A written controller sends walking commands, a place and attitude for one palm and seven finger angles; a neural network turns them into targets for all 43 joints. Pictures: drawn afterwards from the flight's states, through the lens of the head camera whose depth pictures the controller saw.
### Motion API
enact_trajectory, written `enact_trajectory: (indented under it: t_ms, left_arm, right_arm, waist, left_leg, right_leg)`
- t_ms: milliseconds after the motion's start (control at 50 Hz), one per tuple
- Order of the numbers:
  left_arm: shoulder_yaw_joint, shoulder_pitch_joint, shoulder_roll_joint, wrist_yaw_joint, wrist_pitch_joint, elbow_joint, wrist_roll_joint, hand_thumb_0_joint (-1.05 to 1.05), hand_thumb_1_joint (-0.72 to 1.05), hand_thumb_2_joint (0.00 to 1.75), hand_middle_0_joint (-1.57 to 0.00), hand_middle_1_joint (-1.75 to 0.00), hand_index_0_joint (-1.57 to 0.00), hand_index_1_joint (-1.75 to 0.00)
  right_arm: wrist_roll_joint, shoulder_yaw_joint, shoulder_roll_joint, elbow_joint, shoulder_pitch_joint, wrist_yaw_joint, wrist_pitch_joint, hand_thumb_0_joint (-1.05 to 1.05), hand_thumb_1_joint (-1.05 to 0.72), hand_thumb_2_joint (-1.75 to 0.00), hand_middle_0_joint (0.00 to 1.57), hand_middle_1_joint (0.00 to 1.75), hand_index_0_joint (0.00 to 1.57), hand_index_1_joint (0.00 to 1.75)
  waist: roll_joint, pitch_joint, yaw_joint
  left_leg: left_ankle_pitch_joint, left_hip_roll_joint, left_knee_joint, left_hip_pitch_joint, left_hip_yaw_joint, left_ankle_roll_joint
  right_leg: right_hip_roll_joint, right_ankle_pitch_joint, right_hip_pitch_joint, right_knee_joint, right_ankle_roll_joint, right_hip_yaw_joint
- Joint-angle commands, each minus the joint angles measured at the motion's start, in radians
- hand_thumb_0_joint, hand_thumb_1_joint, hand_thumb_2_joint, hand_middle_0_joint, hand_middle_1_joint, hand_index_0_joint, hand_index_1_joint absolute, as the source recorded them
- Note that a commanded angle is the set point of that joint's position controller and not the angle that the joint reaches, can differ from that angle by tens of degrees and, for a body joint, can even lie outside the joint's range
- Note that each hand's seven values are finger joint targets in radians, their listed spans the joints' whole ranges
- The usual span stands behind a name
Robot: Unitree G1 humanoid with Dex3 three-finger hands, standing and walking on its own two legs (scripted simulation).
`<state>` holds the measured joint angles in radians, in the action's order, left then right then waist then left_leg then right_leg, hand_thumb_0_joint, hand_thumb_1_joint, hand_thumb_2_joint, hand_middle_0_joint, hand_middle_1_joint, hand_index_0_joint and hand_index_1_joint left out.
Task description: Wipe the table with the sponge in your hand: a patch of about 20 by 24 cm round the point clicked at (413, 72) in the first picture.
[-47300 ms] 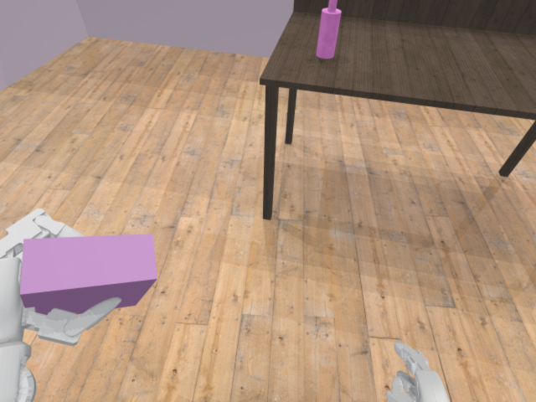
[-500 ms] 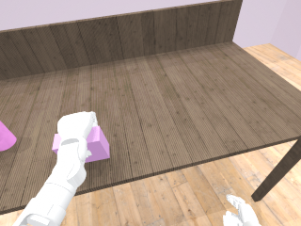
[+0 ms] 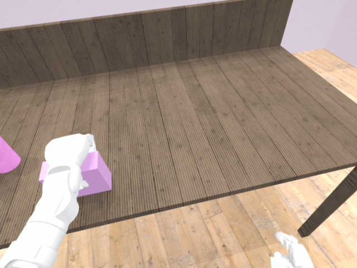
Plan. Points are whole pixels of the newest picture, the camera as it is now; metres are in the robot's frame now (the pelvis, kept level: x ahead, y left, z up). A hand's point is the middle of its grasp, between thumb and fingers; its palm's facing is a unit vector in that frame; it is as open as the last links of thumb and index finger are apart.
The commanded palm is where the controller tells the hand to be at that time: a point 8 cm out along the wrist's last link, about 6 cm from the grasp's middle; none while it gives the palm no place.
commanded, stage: wipe forward along the middle lane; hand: left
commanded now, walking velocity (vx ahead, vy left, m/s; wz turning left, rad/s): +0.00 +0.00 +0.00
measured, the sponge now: (82, 180) +0.31 +0.29 +0.01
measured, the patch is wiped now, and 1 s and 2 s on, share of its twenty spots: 0.95 0.95 0.95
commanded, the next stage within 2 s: slide back across to the first lane in 1.48 s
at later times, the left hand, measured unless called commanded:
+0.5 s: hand (79, 147) +0.37 +0.30 +0.07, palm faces -0.09 +0.01 -1.00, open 9.3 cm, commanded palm +0.36 +0.30 +0.10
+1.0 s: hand (79, 132) +0.42 +0.33 +0.07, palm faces -0.09 +0.02 -1.00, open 9.3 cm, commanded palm +0.42 +0.32 +0.10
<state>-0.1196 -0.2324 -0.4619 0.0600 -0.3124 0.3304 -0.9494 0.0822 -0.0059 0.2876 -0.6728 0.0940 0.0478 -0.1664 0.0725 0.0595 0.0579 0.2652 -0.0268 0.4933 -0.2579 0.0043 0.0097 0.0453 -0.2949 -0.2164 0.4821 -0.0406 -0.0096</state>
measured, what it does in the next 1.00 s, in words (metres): stands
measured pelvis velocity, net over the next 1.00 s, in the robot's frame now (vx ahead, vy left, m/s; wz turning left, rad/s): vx -0.04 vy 0.02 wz -0.01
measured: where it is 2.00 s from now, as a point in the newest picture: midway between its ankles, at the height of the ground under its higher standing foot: outside the picture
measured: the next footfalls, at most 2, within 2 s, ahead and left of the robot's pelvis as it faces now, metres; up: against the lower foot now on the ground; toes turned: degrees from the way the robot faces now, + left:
none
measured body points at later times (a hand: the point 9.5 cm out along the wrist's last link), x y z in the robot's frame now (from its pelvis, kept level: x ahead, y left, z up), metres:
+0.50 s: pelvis -0.03 +0.01 -0.01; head +0.00 +0.00 +0.44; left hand +0.37 +0.30 +0.12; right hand +0.09 -0.25 -0.14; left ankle -0.01 +0.13 -0.74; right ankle -0.03 -0.10 -0.74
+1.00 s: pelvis -0.04 +0.02 -0.02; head +0.02 +0.02 +0.43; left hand +0.42 +0.32 +0.12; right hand +0.01 -0.25 -0.14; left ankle -0.01 +0.13 -0.74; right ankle -0.03 -0.10 -0.74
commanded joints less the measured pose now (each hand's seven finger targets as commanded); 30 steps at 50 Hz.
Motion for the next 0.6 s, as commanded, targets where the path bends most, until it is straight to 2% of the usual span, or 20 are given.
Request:
enact_trajectory:
  t_ms: [0, 20, 60, 80, 100, 140, 160, 180, 220, 240, 280, 300, 320, 340, 380, 440, 480, 500, 540, 580]
  left_arm:
    - [0.077, -0.358, -0.208, -0.012, 0.024, -0.018, -0.032, 0.0, 0.1, 1.3, -1.2, -1.6, -1.2, -1.6]
    - [0.081, -0.374, -0.208, -0.014, 0.04, 0.004, -0.039, 0.0, 0.1, 1.3, -1.2, -1.6, -1.2, -1.6]
    - [0.07, -0.391, -0.195, -0.012, 0.074, 0.027, -0.06, 0.0, 0.1, 1.3, -1.2, -1.6, -1.2, -1.6]
    - [0.101, -0.393, -0.219, -0.009, 0.09, 0.036, -0.064, 0.0, 0.1, 1.3, -1.2, -1.6, -1.2, -1.6]
    - [0.07, -0.402, -0.182, -0.004, 0.101, 0.068, -0.065, 0.0, 0.1, 1.3, -1.2, -1.6, -1.2, -1.6]
    - [0.06, -0.405, -0.162, 0.003, 0.12, 0.122, -0.066, 0.0, 0.1, 1.3, -1.2, -1.6, -1.2, -1.6]
    - [0.067, -0.436, -0.172, 0.007, 0.127, 0.133, -0.068, 0.0, 0.1, 1.3, -1.2, -1.6, -1.2, -1.6]
    - [0.115, -0.452, -0.224, 0.014, 0.133, 0.151, -0.073, 0.0, 0.1, 1.3, -1.2, -1.6, -1.2, -1.6]
    - [0.078, -0.502, -0.19, 0.028, 0.141, 0.205, -0.082, 0.0, 0.1, 1.3, -1.2, -1.6, -1.2, -1.6]
    - [0.084, -0.521, -0.201, 0.035, 0.147, 0.231, -0.084, 0.0, 0.1, 1.3, -1.2, -1.6, -1.2, -1.6]
    - [0.144, -0.537, -0.274, 0.046, 0.157, 0.269, -0.097, 0.0, 0.1, 1.3, -1.2, -1.6, -1.2, -1.6]
    - [0.095, -0.57, -0.231, 0.05, 0.159, 0.287, -0.102, 0.0, 0.1, 1.3, -1.2, -1.6, -1.2, -1.6]
    - [0.086, -0.584, -0.217, 0.054, 0.158, 0.318, -0.103, 0.0, 0.1, 1.3, -1.2, -1.6, -1.2, -1.6]
    - [0.075, -0.619, -0.218, 0.056, 0.16, 0.327, -0.106, 0.0, 0.1, 1.3, -1.2, -1.6, -1.2, -1.6]
    - [0.111, -0.679, -0.276, 0.064, 0.165, 0.352, -0.12, 0.0, 0.1, 1.3, -1.2, -1.6, -1.2, -1.6]
    - [0.069, -0.742, -0.25, 0.071, 0.171, 0.437, -0.127, 0.0, 0.1, 1.3, -1.2, -1.6, -1.2, -1.6]
    - [0.132, -0.767, -0.333, 0.076, 0.183, 0.46, -0.13, 0.0, 0.1, 1.3, -1.2, -1.6, -1.2, -1.6]
    - [0.117, -0.775, -0.329, 0.08, 0.187, 0.486, -0.133, 0.0, 0.1, 1.3, -1.2, -1.6, -1.2, -1.6]
    - [0.069, -0.801, -0.276, 0.08, 0.193, 0.504, -0.126, 0.0, 0.1, 1.3, -1.2, -1.6, -1.2, -1.6]
    - [0.124, -0.819, -0.346, 0.083, 0.205, 0.52, -0.131, 0.0, 0.1, 1.3, -1.2, -1.6, -1.2, -1.6]
  right_arm:
    - [-0.002, 0.039, 0.116, 0.131, -0.107, 0.013, 0.049, 0.0, -0.9, -0.9, 0.2, 0.3, 0.2, 0.3]
    - [-0.004, 0.04, 0.114, 0.127, -0.096, 0.014, 0.051, 0.0, -0.9, -0.9, 0.2, 0.3, 0.2, 0.3]
    - [-0.009, 0.044, 0.113, 0.122, -0.079, 0.012, 0.053, 0.0, -0.9, -0.9, 0.2, 0.3, 0.2, 0.3]
    - [-0.01, 0.045, 0.113, 0.124, -0.073, 0.011, 0.053, 0.0, -0.9, -0.9, 0.2, 0.3, 0.2, 0.3]
    - [-0.01, 0.048, 0.111, 0.121, -0.058, 0.01, 0.052, 0.0, -0.9, -0.9, 0.2, 0.3, 0.2, 0.3]
    - [-0.01, 0.05, 0.115, 0.12, -0.04, 0.009, 0.051, 0.0, -0.9, -0.9, 0.2, 0.3, 0.2, 0.3]
    - [-0.011, 0.052, 0.118, 0.117, -0.035, 0.01, 0.05, 0.0, -0.9, -0.9, 0.2, 0.3, 0.2, 0.3]
    - [-0.013, 0.051, 0.123, 0.114, -0.03, 0.012, 0.047, 0.0, -0.9, -0.9, 0.2, 0.3, 0.2, 0.3]
    - [-0.012, 0.055, 0.12, 0.108, -0.006, 0.013, 0.043, 0.0, -0.9, -0.9, 0.2, 0.3, 0.2, 0.3]
    - [-0.014, 0.056, 0.125, 0.102, 0.005, 0.013, 0.043, 0.0, -0.9, -0.9, 0.2, 0.3, 0.2, 0.3]
    - [-0.014, 0.055, 0.133, 0.096, 0.015, 0.012, 0.036, 0.0, -0.9, -0.9, 0.2, 0.3, 0.2, 0.3]
    - [-0.013, 0.056, 0.126, 0.099, 0.023, 0.012, 0.033, 0.0, -0.9, -0.9, 0.2, 0.3, 0.2, 0.3]
    - [-0.012, 0.057, 0.125, 0.096, 0.03, 0.012, 0.032, 0.0, -0.9, -0.9, 0.2, 0.3, 0.2, 0.3]
    - [-0.012, 0.057, 0.128, 0.093, 0.036, 0.011, 0.031, 0.0, -0.9, -0.9, 0.2, 0.3, 0.2, 0.3]
    - [-0.014, 0.057, 0.13, 0.087, 0.044, 0.014, 0.027, 0.0, -0.9, -0.9, 0.2, 0.3, 0.2, 0.3]
    - [-0.012, 0.06, 0.132, 0.076, 0.08, 0.013, 0.027, 0.0, -0.9, -0.9, 0.2, 0.3, 0.2, 0.3]
    - [-0.013, 0.058, 0.14, 0.072, 0.091, 0.017, 0.025, 0.0, -0.9, -0.9, 0.2, 0.3, 0.2, 0.3]
    - [-0.012, 0.06, 0.14, 0.069, 0.106, 0.017, 0.024, 0.0, -0.9, -0.9, 0.2, 0.3, 0.2, 0.3]
    - [-0.011, 0.06, 0.137, 0.068, 0.116, 0.016, 0.026, 0.0, -0.9, -0.9, 0.2, 0.3, 0.2, 0.3]
    - [-0.012, 0.062, 0.144, 0.065, 0.128, 0.014, 0.026, 0.0, -0.9, -0.9, 0.2, 0.3, 0.2, 0.3]
  waist:
    - [-0.099, 0.142, -0.032]
    - [-0.108, 0.154, -0.03]
    - [-0.073, 0.177, -0.028]
    - [-0.074, 0.191, -0.024]
    - [-0.092, 0.19, -0.034]
    - [-0.119, 0.182, -0.037]
    - [-0.131, 0.193, -0.039]
    - [-0.13, 0.202, -0.032]
    - [-0.147, 0.186, -0.052]
    - [-0.151, 0.175, -0.057]
    - [-0.142, 0.196, -0.042]
    - [-0.13, 0.192, -0.06]
    - [-0.142, 0.179, -0.062]
    - [-0.112, 0.175, -0.07]
    - [-0.101, 0.2, -0.067]
    - [-0.108, 0.188, -0.094]
    - [-0.097, 0.225, -0.08]
    - [-0.092, 0.237, -0.091]
    - [-0.09, 0.226, -0.108]
    - [-0.074, 0.251, -0.094]
  left_leg:
    - [-0.198, 0.068, -0.013, 0.058, 0.022, -0.069]
    - [-0.211, 0.069, -0.006, 0.061, 0.018, -0.068]
    - [-0.217, 0.07, 0.003, 0.063, 0.017, -0.064]
    - [-0.218, 0.068, 0.002, 0.061, 0.011, -0.063]
    - [-0.213, 0.066, 0.011, 0.053, 0.018, -0.063]
    - [-0.201, 0.063, 0.015, 0.028, 0.014, -0.059]
    - [-0.196, 0.062, 0.018, 0.023, 0.015, -0.059]
    - [-0.185, 0.059, 0.012, 0.014, 0.01, -0.058]
    - [-0.159, 0.059, 0.024, -0.006, 0.015, -0.06]
    - [-0.15, 0.055, 0.027, -0.02, 0.016, -0.06]
    - [-0.151, 0.058, 0.024, -0.039, 0.007, -0.058]
    - [-0.134, 0.058, 0.031, -0.045, 0.013, -0.059]
    - [-0.123, 0.057, 0.033, -0.05, 0.011, -0.06]
    - [-0.11, 0.054, 0.033, -0.054, 0.012, -0.06]
    - [-0.093, 0.052, 0.03, -0.057, 0.003, -0.061]
    - [-0.056, 0.049, 0.042, -0.081, 0.004, -0.064]
    - [-0.054, 0.047, 0.038, -0.093, -0.003, -0.064]
    - [-0.057, 0.049, 0.05, -0.101, 0.002, -0.065]
    - [-0.041, 0.044, 0.054, -0.108, 0.005, -0.064]
    - [-0.052, 0.041, 0.052, -0.117, -0.002, -0.063]
  right_leg:
    - [-0.004, 0.319, -0.004, -0.075, -0.012, -0.03]
    - [-0.003, 0.336, -0.008, -0.069, -0.014, -0.025]
    - [-0.001, 0.332, -0.027, -0.058, -0.019, -0.019]
    - [0.005, 0.325, -0.027, -0.059, -0.026, -0.031]
    - [0.001, 0.324, -0.037, -0.049, -0.021, -0.014]
    - [0.003, 0.315, -0.06, -0.04, -0.02, -0.007]
    - [0.0, 0.314, -0.063, -0.042, -0.018, -0.008]
    - [0.004, 0.292, -0.064, -0.044, -0.023, -0.018]
    - [0.0, 0.26, -0.098, -0.038, -0.015, -0.003]
    - [0.0, 0.257, -0.109, -0.035, -0.014, -0.002]
    - [0.004, 0.25, -0.103, -0.03, -0.022, -0.012]
    - [-0.001, 0.225, -0.118, -0.023, -0.016, 0.0]
    - [0.0, 0.208, -0.134, -0.028, -0.015, 0.004]
    - [-0.001, 0.192, -0.15, -0.028, -0.015, 0.003]
    - [0.002, 0.154, -0.156, -0.031, -0.019, -0.001]
    - [0.001, 0.112, -0.191, -0.027, -0.014, 0.008]
    - [0.004, 0.104, -0.174, -0.026, -0.018, -0.001]
    - [0.003, 0.112, -0.172, -0.015, -0.015, -0.001]
    - [0.002, 0.108, -0.193, -0.018, -0.011, 0.003]
    - [0.006, 0.113, -0.182, -0.014, -0.016, -0.002]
